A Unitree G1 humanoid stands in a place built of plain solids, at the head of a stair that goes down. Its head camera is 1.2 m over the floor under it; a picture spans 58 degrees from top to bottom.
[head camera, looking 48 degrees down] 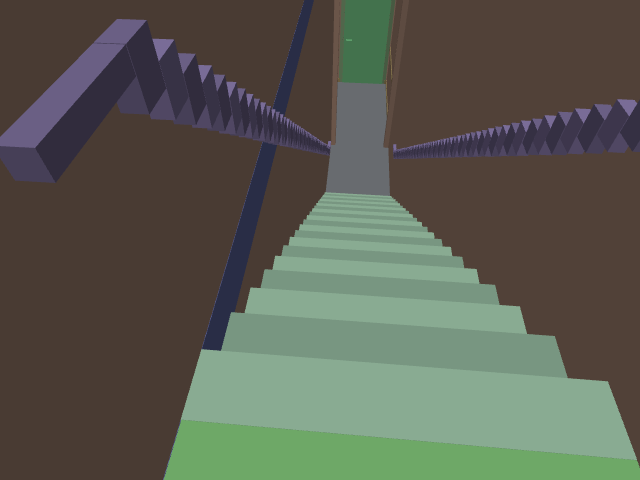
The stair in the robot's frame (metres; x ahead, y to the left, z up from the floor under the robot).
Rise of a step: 0.20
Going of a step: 0.26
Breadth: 1.29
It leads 5 degrees to the right of straight ahead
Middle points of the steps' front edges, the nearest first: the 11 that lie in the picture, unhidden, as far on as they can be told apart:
0.58 -0.24 0.00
0.84 -0.26 -0.20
1.10 -0.28 -0.40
1.36 -0.30 -0.60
1.62 -0.32 -0.80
1.88 -0.35 -1.00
2.14 -0.37 -1.20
2.40 -0.39 -1.40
2.66 -0.41 -1.60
2.92 -0.43 -1.80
3.18 -0.46 -2.00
